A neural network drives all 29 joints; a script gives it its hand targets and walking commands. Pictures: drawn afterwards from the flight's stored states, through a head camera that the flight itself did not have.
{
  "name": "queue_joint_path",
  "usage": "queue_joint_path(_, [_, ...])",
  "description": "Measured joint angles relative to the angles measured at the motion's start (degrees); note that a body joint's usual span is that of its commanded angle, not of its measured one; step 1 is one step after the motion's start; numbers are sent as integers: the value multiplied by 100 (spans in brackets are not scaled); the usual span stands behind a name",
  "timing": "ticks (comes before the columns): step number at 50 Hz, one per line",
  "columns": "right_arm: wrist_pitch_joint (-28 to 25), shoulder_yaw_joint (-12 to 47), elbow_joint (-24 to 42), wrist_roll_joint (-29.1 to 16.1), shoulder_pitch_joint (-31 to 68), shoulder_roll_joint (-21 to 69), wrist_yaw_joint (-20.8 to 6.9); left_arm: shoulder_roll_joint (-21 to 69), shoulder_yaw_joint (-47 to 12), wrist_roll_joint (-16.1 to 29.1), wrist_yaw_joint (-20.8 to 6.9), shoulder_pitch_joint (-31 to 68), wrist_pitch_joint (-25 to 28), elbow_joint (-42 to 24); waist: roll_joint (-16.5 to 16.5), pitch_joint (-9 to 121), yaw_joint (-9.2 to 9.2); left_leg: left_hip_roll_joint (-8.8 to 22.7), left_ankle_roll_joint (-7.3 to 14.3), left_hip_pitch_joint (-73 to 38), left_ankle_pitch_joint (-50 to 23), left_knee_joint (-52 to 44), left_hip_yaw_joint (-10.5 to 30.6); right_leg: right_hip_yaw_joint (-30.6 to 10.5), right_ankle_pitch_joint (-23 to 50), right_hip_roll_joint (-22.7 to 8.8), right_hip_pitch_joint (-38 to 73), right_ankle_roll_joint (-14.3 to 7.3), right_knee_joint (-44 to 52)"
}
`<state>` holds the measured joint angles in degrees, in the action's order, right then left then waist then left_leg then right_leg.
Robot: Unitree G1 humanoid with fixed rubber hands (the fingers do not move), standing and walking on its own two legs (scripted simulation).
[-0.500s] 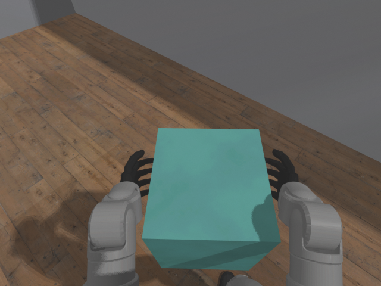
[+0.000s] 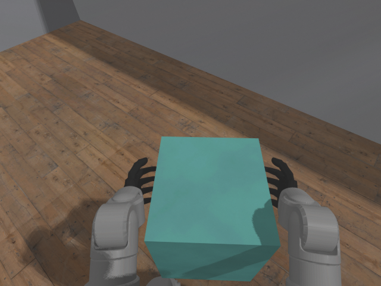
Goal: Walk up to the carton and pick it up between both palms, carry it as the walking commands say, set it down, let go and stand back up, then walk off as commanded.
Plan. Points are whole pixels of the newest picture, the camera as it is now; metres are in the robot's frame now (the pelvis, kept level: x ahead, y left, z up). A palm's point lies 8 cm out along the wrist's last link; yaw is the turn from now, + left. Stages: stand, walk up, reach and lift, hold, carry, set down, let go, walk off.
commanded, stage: carry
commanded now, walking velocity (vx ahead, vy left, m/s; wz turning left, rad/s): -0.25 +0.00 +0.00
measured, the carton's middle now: (207, 211) +0.27 +0.00 -0.01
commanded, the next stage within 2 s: none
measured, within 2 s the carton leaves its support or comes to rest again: neither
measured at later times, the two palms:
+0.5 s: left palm out of the picture +0.06 +0.19 +0.09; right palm out of the picture +0.08 -0.10 +0.10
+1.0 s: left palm out of the picture -0.13 +0.16 +0.09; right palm out of the picture -0.12 -0.13 +0.09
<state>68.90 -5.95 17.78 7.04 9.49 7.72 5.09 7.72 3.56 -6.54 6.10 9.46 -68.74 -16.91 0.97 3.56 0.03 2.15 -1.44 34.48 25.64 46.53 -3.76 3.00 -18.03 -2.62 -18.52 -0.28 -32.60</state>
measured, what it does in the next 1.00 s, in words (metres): walks backwards: left foot, then right foot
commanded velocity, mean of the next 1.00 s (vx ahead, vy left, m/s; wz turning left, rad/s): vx -0.25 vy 0.00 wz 0.00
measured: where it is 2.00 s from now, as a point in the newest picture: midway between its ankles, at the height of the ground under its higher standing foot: outside the picture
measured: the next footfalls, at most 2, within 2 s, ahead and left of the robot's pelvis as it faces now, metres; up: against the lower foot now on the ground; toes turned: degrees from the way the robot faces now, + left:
left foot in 0.26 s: -0.10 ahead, +0.13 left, +0.00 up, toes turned +4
right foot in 0.64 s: -0.28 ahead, -0.11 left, +0.00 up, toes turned -4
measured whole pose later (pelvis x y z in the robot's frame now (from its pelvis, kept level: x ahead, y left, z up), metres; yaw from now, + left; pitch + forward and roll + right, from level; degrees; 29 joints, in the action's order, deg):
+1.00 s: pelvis -0.40 +0.02 +0.00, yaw +0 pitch +4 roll +2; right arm 68.4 -5.2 18.1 6.1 12.2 8.1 6.9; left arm 7.9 5.6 -7.8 4.4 10.4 -67.9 -18.3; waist -1.4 4.4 0.4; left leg -1.2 -1.4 18.2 24.9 37.9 -3.5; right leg 2.0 -7.3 -4.4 -26.7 -0.1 -29.8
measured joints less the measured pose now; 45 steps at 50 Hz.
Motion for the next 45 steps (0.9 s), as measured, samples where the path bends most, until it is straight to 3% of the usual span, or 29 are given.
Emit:
queue_joint_path(3, [-14, 84, 175, -108, -28, -8, 107, -4, 34, 14, -43, -56, 45, -173, -53, -86, 160, -151, -34, 103, 31, 1273, 40, -81, 312, -127, -127, 19, 160])
queue_joint_path(6, [-77, 123, 287, -147, 72, 3, 186, 8, 118, -15, -113, 18, 124, -294, -88, -74, 235, -190, -87, -189, 57, 1343, 34, -123, 556, -175, -359, 29, 200])
queue_joint_path(10, [-102, 66, 260, -149, 164, 19, 195, 16, 112, -93, -142, 94, 145, -280, -194, 8, 179, -258, -49, -967, 241, 215, -3, -135, 819, -226, -700, 62, 160])
queue_joint_path(13, [-90, 35, 159, -150, 188, 24, 166, 14, 102, -140, -143, 92, 100, -239, -218, 53, 111, -237, 31, -1756, -406, -1373, -5, -88, 1011, -189, -946, 139, 82])
queue_joint_path(14, [-126, 58, 77, -142, 160, 25, 150, 8, 124, -142, -139, 85, 95, -196, -325, 26, 86, -288, 176, -1751, -678, -1516, -11, -109, 958, -231, -1026, 186, -9])
queue_joint_path(17, [-115, 147, -64, -157, 34, 4, 116, -15, 106, -64, -66, -131, 3, -227, -247, -43, -60, -108, 312, -1514, -888, -1362, 78, -113, -737, 47, -1411, 218, -1454])
queue_joint_path(20, [-121, 127, 34, -137, 25, 5, 71, -19, 54, -19, -6, -142, 3, -328, -198, -138, -184, 28, 295, -1400, -1187, -1526, 162, -151, -823, 253, -1642, 237, -3033])
queue_joint_path(22, [-152, 73, 118, -114, 78, 14, 31, -14, 37, 12, 36, -76, 40, -389, -178, -153, -232, 66, 289, -1275, -1390, -1605, 189, -131, -790, 278, -1548, 309, -3354])
queue_joint_path(25, [-183, 19, 153, -72, 148, 25, -16, 0, 43, 17, 72, 38, 50, -404, -118, -91, -241, 104, 283, -1052, -1657, -1684, 195, -50, -991, 252, -1118, 354, -2903])
queue_joint_path(29, [-157, 6, 53, 8, 216, 34, -44, 18, 115, -1, 65, 151, -1, -289, 16, 44, -147, 142, 250, -732, -2016, -1785, 165, 27, -1148, 286, -316, 216, -1532])
queue_joint_path(32, [-117, 10, 17, 54, 228, 33, -42, 29, 156, -20, 27, 212, -20, -185, 78, 110, -73, 131, 168, -466, -2289, -1801, 104, 82, -606, 274, 413, 61, 53])
queue_joint_path(33, [-124, -12, -19, 54, 197, 23, -36, 31, 121, -39, 2, 186, 25, -89, 178, 91, -44, 167, 113, -378, -2124, -1712, 135, 92, -310, 317, 380, 10, 164])
queue_joint_path(36, [-26, 12, 13, -33, -82, -12, 26, -2, -27, -21, -20, -17, 14, 58, 37, 67, 80, -63, -24, -30, -284, -401, 128, 7, -43, 113, 174, -88, 48])
queue_joint_path(40, [5, 104, 113, -126, -19, -8, 145, -7, 51, -32, -92, -85, 49, -102, -12, 2, 244, -256, -76, 148, -183, 1501, 248, -86, 335, -47, 31, -69, 267])
queue_joint_path(42, [-23, 138, 132, -123, 84, 3, 187, 2, 137, -49, -139, -28, 93, -150, -16, 15, 262, -261, -120, -28, -181, 1685, 248, -105, 501, -73, -116, -70, 307])
queue_joint_path(45, [-42, 129, 116, -91, 206, 27, 208, 12, 200, -76, -171, 57, 122, -159, -86, 66, 205, -258, -108, -519, 84, 1121, 150, -118, 706, -126, -392, -66, 295])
